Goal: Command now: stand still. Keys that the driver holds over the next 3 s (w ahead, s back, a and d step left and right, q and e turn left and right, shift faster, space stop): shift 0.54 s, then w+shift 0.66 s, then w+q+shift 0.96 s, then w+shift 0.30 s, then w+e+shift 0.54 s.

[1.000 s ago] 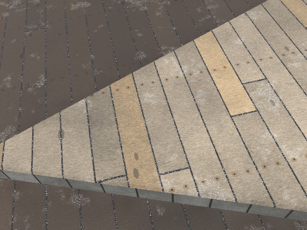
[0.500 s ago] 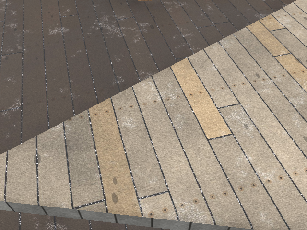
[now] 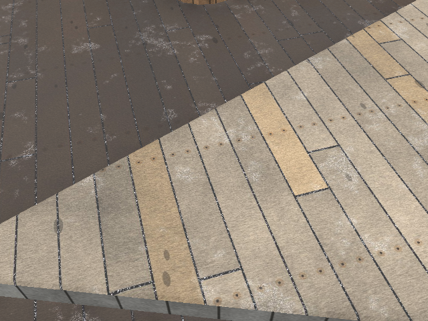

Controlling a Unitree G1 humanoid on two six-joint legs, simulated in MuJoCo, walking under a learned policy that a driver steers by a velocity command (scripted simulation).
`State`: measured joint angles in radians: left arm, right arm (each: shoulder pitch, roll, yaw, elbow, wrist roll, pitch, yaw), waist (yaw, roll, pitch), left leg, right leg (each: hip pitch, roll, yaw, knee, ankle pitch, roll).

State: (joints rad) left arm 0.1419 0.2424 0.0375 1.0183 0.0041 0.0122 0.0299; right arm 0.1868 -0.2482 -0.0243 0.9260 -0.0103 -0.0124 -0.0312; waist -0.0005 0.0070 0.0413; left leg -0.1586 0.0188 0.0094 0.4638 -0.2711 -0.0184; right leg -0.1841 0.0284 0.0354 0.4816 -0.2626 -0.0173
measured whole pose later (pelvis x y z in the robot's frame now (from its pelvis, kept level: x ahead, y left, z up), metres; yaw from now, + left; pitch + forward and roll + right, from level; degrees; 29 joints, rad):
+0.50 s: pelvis +0.00 +0.00 +0.00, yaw +0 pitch -1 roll +0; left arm 0.14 0.23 0.02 1.12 0.00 0.01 0.03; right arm 0.22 -0.24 -0.01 1.04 -0.01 -0.01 -0.04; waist 0.00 0.01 0.04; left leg -0.17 0.02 0.00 0.46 -0.26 -0.02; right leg -0.19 0.03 0.03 0.47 -0.25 -0.02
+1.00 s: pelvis +0.11 +0.07 +0.00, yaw +1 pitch +3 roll +0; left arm 0.14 0.26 0.02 0.91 -0.02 -0.12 -0.02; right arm 0.44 -0.21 -0.02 1.03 0.00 -0.12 0.02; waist -0.05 -0.04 -0.06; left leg -0.12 0.00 0.07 0.41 -0.34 0.03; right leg -0.67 -0.08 0.01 1.21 -0.19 -0.08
